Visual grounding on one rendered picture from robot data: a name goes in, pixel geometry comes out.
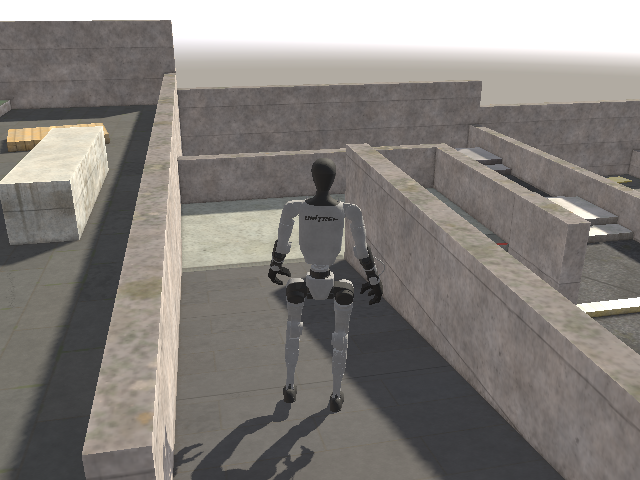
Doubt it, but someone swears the right robot hand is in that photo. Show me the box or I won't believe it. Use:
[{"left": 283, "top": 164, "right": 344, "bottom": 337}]
[{"left": 360, "top": 280, "right": 383, "bottom": 305}]

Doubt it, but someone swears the right robot forearm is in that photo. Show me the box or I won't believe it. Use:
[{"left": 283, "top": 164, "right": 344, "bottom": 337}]
[{"left": 359, "top": 243, "right": 380, "bottom": 285}]

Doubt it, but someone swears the right robot upper arm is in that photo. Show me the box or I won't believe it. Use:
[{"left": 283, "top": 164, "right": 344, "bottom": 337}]
[{"left": 343, "top": 202, "right": 369, "bottom": 259}]

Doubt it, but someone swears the left robot forearm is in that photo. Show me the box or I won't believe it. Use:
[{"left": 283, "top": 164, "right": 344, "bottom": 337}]
[{"left": 270, "top": 239, "right": 286, "bottom": 271}]

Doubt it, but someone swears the left robot upper arm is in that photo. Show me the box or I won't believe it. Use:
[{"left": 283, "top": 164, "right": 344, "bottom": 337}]
[{"left": 275, "top": 200, "right": 302, "bottom": 254}]

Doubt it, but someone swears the humanoid robot torso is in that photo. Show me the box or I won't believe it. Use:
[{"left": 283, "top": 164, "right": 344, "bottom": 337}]
[{"left": 298, "top": 196, "right": 345, "bottom": 300}]

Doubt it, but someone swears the robot right thigh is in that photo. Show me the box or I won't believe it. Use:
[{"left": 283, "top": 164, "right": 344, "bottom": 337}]
[{"left": 331, "top": 279, "right": 354, "bottom": 351}]

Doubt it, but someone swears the left robot hand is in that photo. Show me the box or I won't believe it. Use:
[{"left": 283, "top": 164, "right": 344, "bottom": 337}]
[{"left": 268, "top": 267, "right": 291, "bottom": 285}]

